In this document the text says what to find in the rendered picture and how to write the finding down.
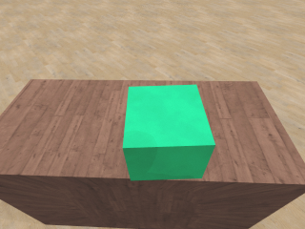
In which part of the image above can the pedestal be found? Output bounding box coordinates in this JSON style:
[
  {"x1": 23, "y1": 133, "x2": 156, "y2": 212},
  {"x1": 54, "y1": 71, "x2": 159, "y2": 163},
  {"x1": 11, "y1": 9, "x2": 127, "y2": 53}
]
[{"x1": 0, "y1": 79, "x2": 305, "y2": 229}]

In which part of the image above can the carton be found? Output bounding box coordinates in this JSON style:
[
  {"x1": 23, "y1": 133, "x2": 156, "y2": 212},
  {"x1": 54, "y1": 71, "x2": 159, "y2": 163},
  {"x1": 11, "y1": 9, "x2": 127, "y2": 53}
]
[{"x1": 122, "y1": 84, "x2": 215, "y2": 181}]

